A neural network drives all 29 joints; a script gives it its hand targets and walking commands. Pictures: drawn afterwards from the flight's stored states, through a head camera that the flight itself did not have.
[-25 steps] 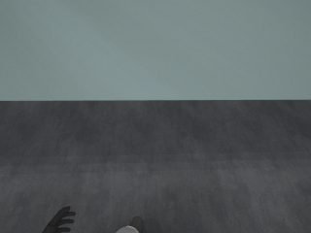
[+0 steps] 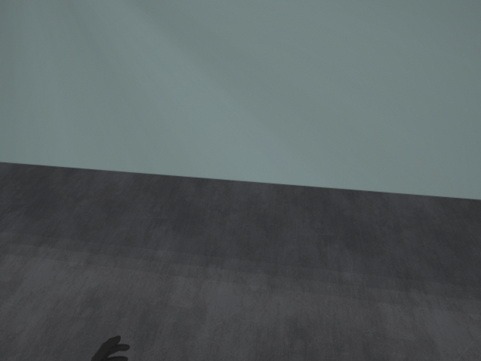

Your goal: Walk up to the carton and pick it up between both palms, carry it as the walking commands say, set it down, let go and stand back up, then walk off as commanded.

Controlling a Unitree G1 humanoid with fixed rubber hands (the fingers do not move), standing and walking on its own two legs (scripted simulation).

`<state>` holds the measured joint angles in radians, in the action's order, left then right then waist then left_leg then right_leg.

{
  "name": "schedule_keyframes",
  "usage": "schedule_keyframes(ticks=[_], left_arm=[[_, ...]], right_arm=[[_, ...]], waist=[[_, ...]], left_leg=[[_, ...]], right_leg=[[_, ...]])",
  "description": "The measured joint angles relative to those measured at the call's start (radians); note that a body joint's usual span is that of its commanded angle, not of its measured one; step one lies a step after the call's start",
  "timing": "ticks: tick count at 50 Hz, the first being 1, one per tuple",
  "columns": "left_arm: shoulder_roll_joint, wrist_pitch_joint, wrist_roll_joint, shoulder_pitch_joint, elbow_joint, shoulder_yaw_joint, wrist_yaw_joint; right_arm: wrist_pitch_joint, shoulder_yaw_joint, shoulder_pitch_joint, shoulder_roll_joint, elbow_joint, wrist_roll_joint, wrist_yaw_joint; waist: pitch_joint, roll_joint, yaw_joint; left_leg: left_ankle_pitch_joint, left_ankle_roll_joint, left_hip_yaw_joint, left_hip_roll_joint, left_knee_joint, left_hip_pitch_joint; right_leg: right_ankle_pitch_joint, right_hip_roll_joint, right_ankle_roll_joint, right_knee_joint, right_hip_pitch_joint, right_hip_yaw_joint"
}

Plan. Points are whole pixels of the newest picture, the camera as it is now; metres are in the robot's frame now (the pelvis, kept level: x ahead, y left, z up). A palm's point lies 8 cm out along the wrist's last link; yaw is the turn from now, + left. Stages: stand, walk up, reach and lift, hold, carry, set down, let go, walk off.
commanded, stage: walk up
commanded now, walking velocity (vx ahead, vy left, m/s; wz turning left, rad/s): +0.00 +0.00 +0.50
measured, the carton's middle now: out of the picture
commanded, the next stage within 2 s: none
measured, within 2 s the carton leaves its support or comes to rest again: neither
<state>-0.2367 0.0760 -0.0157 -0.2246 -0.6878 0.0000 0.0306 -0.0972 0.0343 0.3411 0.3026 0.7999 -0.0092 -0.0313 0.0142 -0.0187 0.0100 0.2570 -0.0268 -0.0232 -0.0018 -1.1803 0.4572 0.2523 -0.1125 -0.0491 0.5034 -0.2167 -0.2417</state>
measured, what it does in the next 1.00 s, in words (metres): steps on the spot, turning left: left foot, then right foot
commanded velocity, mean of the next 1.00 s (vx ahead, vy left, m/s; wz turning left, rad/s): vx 0.01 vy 0.00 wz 0.49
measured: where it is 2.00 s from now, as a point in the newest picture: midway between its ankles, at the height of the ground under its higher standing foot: outside the picture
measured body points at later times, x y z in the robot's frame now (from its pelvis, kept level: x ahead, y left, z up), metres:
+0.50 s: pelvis +0.02 +0.11 +0.01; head +0.04 +0.17 +0.46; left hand +0.16 +0.39 -0.11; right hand +0.09 -0.17 -0.08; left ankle +0.05 +0.19 -0.74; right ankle -0.01 -0.01 -0.66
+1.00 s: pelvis +0.00 +0.04 -0.01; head +0.01 +0.03 +0.44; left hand +0.05 +0.34 -0.10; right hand +0.14 -0.21 -0.14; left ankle -0.01 +0.19 -0.68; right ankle +0.02 -0.01 -0.74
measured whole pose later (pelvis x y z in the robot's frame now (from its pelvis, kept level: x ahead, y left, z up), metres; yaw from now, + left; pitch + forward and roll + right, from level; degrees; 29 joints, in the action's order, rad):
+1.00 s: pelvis +0.00 +0.04 -0.01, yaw +20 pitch -2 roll +2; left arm -0.31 0.08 -0.01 -0.20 -0.67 0.00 0.02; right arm -0.04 0.03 0.34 0.29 0.80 -0.03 0.00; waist -0.03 0.02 -0.05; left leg 0.31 0.00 -0.15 -0.12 -0.98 0.48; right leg 0.31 -0.01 -0.05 0.54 -0.21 -0.13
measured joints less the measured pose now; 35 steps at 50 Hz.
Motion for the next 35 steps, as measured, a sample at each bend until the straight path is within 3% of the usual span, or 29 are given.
schedule_keyframes(ticks=[5, 10, 12, 14, 17, 24, 28, 35], left_arm=[[0.0, 0.0, 0.0, 0.005, 0.0, 0.0, 0.0], [-0.002, 0.0, 0.0, 0.021, 0.0, 0.0, -0.001], [-0.009, 0.0, 0.0, 0.034, 0.0, 0.0, -0.005], [-0.027, 0.004, 0.0, 0.058, -0.009, 0.0, -0.01], [-0.044, 0.008, 0.0, 0.09, -0.01, 0.0, -0.025], [-0.07, 0.008, 0.0, 0.156, -0.003, 0.0, -0.034], [-0.072, 0.008, 0.0, 0.18, 0.001, 0.0, -0.034], [-0.072, 0.008, 0.0, 0.214, 0.027, 0.0, -0.034]], right_arm=[[0.0, 0.0, 0.0, 0.0, 0.0, 0.0, -0.002], [0.002, 0.0, 0.001, 0.001, -0.001, 0.0, -0.003], [0.018, 0.0, 0.004, 0.003, -0.003, -0.003, -0.002], [0.033, 0.0, -0.005, -0.005, -0.003, -0.014, 0.0], [0.04, 0.0, 0.01, -0.014, -0.002, -0.016, 0.006], [0.069, 0.0, 0.037, -0.014, -0.003, -0.016, 0.024], [0.079, 0.0, 0.041, -0.014, -0.003, -0.016, 0.034], [0.079, 0.0, 0.044, -0.014, -0.003, -0.016, 0.039]], waist=[[0.002, 0.016, -0.009], [0.01, 0.022, -0.016], [0.003, 0.023, -0.022], [-0.026, 0.034, -0.036], [-0.035, 0.023, -0.051], [-0.039, 0.013, -0.054], [-0.039, 0.017, -0.056], [-0.043, 0.005, -0.064]], left_leg=[[0.004, 0.0, 0.029, 0.02, 0.071, -0.003], [0.034, 0.0, 0.031, 0.044, 0.334, -0.043], [0.022, 0.003, 0.026, 0.048, 0.508, -0.095], [0.012, 0.03, 0.02, 0.034, 0.525, -0.103], [-0.006, 0.058, -0.012, 0.03, 0.568, -0.104], [-0.129, 0.068, -0.099, 0.02, 0.758, -0.121], [-0.148, 0.071, -0.126, 0.007, 0.787, -0.133], [-0.173, 0.069, -0.175, -0.015, 0.806, -0.155]], right_leg=[[0.0, -0.013, 0.024, 0.0, 0.0, -0.028], [0.0, -0.025, 0.067, 0.003, 0.0, -0.055], [0.024, -0.041, 0.088, 0.054, -0.009, -0.058], [0.124, -0.049, 0.094, 0.187, -0.048, -0.023], [0.173, 0.024, 0.101, 0.363, -0.131, 0.029], [0.174, 0.157, 0.102, 0.416, -0.183, 0.065], [0.174, 0.192, 0.112, 0.416, -0.183, 0.105], [0.174, 0.216, 0.122, 0.389, -0.184, 0.113]])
